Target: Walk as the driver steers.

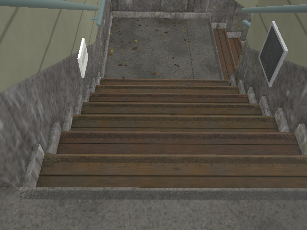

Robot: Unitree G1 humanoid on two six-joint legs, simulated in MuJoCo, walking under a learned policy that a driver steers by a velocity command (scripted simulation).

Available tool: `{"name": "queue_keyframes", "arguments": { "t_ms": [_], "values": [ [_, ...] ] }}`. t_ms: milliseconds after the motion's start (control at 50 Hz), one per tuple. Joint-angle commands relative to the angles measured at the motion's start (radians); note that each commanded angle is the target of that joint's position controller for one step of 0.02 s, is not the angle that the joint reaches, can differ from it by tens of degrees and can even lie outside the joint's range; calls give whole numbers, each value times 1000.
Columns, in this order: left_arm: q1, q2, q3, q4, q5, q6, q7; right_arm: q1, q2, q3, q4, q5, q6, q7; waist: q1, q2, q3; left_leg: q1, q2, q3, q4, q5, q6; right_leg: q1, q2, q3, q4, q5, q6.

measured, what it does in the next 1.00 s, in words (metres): walks ahead: right foot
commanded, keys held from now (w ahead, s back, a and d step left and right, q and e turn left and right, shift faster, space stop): w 0.06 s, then no key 0.94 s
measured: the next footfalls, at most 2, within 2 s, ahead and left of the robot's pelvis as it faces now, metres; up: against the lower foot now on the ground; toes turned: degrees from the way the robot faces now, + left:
right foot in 0.42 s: +0.32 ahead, -0.12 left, +0.00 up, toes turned +0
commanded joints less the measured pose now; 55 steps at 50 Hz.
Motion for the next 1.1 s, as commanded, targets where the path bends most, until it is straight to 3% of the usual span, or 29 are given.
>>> {"name": "queue_keyframes", "arguments": {
  "t_ms": [20, 40, 60, 80, 100, 140, 200, 280, 320, 380, 400, 420, 440, 460, 480, 500, 540, 580, 700, 900, 1100],
  "values": [
    [70, 41, -11, -63, -6, -51, -10, 444, -236, -65, 70, 4, 6, -10, -168, 244, -422, 904, 385, -776, -233, -172, 276, -661, 63, 139, 769, -118, -24],
    [-20, 116, 11, -91, -32, -66, -12, 355, -182, -47, 56, 9, 4, -10, -158, 190, -264, 783, 350, -639, -243, -204, 221, -754, 2, 150, 825, -81, -44],
    [-97, 126, 13, -112, -37, -71, -7, 271, -144, -36, 31, 1, 5, -13, -137, 113, -172, 638, 307, -501, -259, -178, 182, -752, -55, 119, 792, 9, -55],
    [-133, 117, 20, -117, -24, -66, 2, 196, -114, -25, 19, -12, 3, -11, -103, 64, -85, 477, 269, -398, -290, -31, 162, -706, -86, 100, 716, 75, -50],
    [-112, 107, 28, -106, -11, -51, 10, 163, -85, -16, 17, -24, -1, -8, -64, 74, -58, 381, 231, -311, -304, 133, 143, -627, -109, 103, 662, 107, -46],
    [-39, 50, 24, -82, -4, -22, 15, 192, -78, -12, 43, -31, -3, -6, -26, 79, -61, 296, 210, -213, -306, 406, 153, -527, -107, 92, 606, 113, -30],
    [-93, 35, 23, -107, 8, -3, 20, 195, -113, -15, 62, -34, -1, -28, -6, 69, -52, 261, 190, -113, -305, 608, 158, -523, -98, 80, 435, 229, 0],
    [-206, 18, 10, -127, 11, 5, 10, 220, -129, -13, 86, -27, 17, -45, -43, 80, -78, 276, 147, -38, -287, 602, 115, -421, -62, 48, 159, 440, 2],
    [-234, 32, 12, -131, 8, 13, 8, 241, -126, -11, 107, -21, 25, -47, -57, 80, -79, 311, 161, -53, -269, 557, 118, -397, -54, 55, 100, 445, 1],
    [-242, 49, 14, -127, 19, 16, 6, 236, -116, -11, 129, -3, 42, -50, -53, 74, -59, 347, 172, -89, -188, 459, 105, -369, -37, 55, 3, 395, -25],
    [-206, 53, 17, -112, 26, 13, 4, 230, -109, -9, 135, 5, 47, -52, -27, 56, -65, 336, 152, -89, -140, 384, 78, -299, -28, 46, -81, 480, -41],
    [-163, 99, 30, -95, 34, 11, 8, 280, -95, -7, 151, 2, 48, -53, -29, 4, -84, 316, 95, -74, -75, 271, 29, -200, -66, 87, -127, 775, -61],
    [-148, 147, 36, -91, 38, 12, 12, 367, -71, -5, 164, -19, 43, -53, -90, -75, -134, 232, 18, -41, -2, 58, -16, -59, -146, 149, -61, 1035, -105],
    [-146, 89, 20, -76, 31, 21, 13, 456, -6, 11, 196, -17, 49, -55, -111, -186, -192, 163, -12, -24, 56, -207, -60, 19, -226, 225, -42, 1008, -204],
    [-161, 36, 7, -74, 24, 30, 9, 422, -19, 10, 193, -11, 62, -59, -92, -189, -184, 159, -16, -24, 76, -328, -79, -25, -241, 275, -80, 853, -234],
    [-207, 31, 3, -76, 20, 36, 6, 380, -33, 7, 176, -5, 78, -63, -100, -176, -159, 161, -5, -33, 42, -323, -82, -83, -226, 287, -112, 670, -218],
    [-310, 47, 7, -101, 14, 42, 1, 345, -58, 4, 177, -15, 109, -70, -115, -105, -84, 228, 8, -37, -73, -231, -67, -224, -148, 220, -127, 450, -137],
    [-292, 60, 14, -87, 9, 37, 3, 349, -61, 3, 196, -17, 116, -70, -96, -51, -62, 224, 8, -37, -96, -222, -53, -215, -90, 149, -95, 470, -93],
    [-251, 36, 17, -35, 5, 43, 17, 353, -39, 9, 226, -11, 100, -69, -69, 4, -76, 227, 19, -39, -104, -92, -59, -120, -59, 104, -31, 622, -101],
    [-263, 21, 16, 4, 6, 71, 25, 405, -16, 18, 257, -13, 98, -78, -62, 9, 9, 175, 28, -45, -150, -192, -57, -126, -36, 84, -59, 474, -72],
    [-248, 18, 9, 39, 8, 79, 31, 447, 2, 23, 265, -15, 90, -79, -55, 11, 51, 155, 30, -52, -198, -259, -52, -126, -28, 82, -88, 397, -52]
  ]
}}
